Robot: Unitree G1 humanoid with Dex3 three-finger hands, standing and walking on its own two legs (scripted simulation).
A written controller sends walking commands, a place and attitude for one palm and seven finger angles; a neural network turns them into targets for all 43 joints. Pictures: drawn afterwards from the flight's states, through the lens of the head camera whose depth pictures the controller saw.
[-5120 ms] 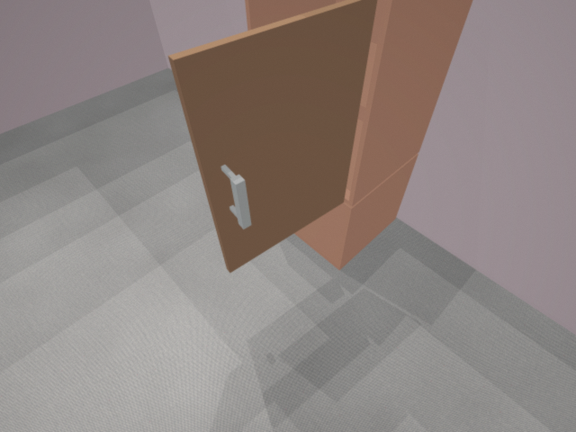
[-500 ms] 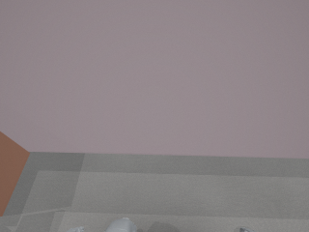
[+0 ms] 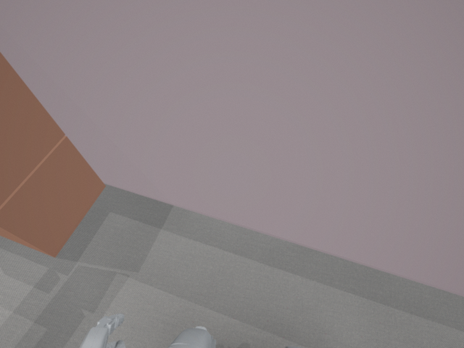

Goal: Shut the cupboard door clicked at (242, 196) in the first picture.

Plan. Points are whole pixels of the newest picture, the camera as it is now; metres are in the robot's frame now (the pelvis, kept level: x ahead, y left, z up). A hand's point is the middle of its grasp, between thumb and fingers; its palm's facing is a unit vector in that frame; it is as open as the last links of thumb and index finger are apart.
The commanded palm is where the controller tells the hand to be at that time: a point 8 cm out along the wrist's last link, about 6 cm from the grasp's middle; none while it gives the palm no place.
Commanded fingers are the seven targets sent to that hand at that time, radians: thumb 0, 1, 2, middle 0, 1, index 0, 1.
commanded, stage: turn to face it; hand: left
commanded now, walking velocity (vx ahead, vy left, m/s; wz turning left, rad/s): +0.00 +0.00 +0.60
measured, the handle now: out of the picture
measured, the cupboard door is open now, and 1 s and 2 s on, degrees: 84 84 84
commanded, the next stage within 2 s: take the last steps up to it in 1.68 s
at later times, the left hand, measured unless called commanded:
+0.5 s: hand out of the picture +0.04 +0.23 -0.16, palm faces +0.33 -0.91 -0.26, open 7.4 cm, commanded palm none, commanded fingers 0.00 0.90 0.90 -0.20 -0.30 -0.20 -0.30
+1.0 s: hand out of the picture -0.03 +0.17 -0.18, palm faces +0.61 -0.76 -0.22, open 7.4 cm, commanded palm none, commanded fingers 0.00 0.90 0.90 -0.20 -0.30 -0.20 -0.30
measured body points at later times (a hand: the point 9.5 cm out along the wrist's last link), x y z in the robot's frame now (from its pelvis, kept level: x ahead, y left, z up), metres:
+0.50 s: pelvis +0.02 -0.01 +0.01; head +0.08 +0.02 +0.45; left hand +0.02 +0.27 -0.14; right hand +0.19 -0.23 -0.13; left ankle -0.01 +0.11 -0.73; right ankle +0.06 -0.16 -0.67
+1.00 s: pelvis +0.04 -0.03 +0.00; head +0.08 +0.02 +0.44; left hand -0.06 +0.21 -0.16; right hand +0.29 -0.18 -0.13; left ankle -0.02 +0.05 -0.73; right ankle +0.08 -0.16 -0.69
